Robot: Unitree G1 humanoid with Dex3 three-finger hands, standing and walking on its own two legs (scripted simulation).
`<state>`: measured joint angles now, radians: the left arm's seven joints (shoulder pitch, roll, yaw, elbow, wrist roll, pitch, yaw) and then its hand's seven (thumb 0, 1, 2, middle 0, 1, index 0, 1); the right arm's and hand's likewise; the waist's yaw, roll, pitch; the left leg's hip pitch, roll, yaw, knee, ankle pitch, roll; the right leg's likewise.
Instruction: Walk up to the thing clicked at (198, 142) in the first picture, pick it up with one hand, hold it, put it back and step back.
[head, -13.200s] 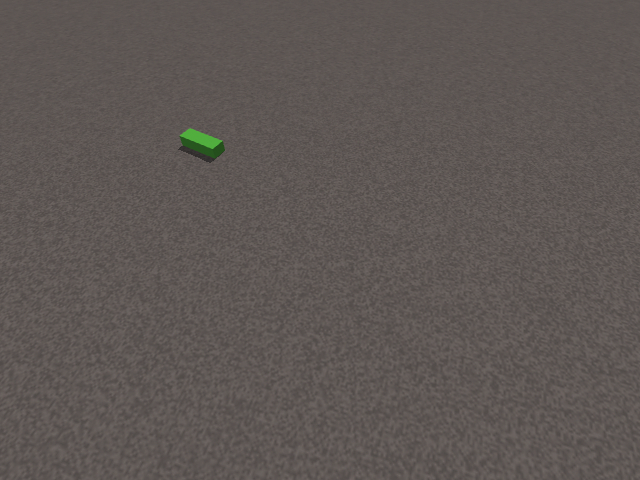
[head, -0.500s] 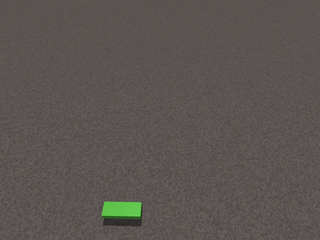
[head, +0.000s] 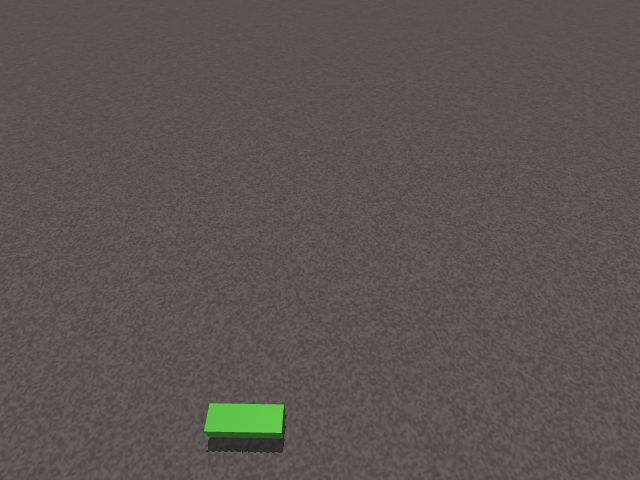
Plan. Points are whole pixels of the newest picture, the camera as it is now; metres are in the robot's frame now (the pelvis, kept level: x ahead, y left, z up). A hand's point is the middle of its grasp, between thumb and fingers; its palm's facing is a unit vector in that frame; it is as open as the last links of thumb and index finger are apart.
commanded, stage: rise first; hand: left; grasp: from above
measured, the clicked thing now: (246, 420) +0.41 +0.25 -0.75
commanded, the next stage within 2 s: none
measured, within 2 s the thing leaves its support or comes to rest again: neither
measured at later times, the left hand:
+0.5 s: hand out of the picture +0.15 +0.26 -0.20, palm faces -0.09 -0.92 -0.39, open 12.9 cm
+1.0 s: hand out of the picture +0.13 +0.27 -0.26, palm faces -0.21 -0.85 -0.48, open 14.3 cm
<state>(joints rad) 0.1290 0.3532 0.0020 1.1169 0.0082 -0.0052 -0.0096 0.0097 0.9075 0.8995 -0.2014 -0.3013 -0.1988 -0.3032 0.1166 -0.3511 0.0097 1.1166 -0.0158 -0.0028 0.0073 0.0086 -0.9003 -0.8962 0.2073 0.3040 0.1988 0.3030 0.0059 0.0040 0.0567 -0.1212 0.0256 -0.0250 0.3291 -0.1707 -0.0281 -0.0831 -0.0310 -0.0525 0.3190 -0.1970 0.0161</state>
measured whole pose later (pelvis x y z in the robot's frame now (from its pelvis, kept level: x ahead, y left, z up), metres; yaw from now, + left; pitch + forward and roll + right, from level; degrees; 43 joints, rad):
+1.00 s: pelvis -0.02 +0.02 -0.12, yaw -2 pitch +21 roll -3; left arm 0.26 0.32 0.13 0.42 0.27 0.20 0.02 0.00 -0.56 1.00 -0.07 -1.06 -0.07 -1.07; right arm 0.16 -0.23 -0.02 0.54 -0.01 -0.15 -0.01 0.01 -0.91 -0.90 0.21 0.30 0.20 0.30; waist -0.02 0.00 -0.13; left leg -1.09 0.04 -0.03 1.29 -0.57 -0.01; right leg -1.04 -0.02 -0.02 1.24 -0.57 0.03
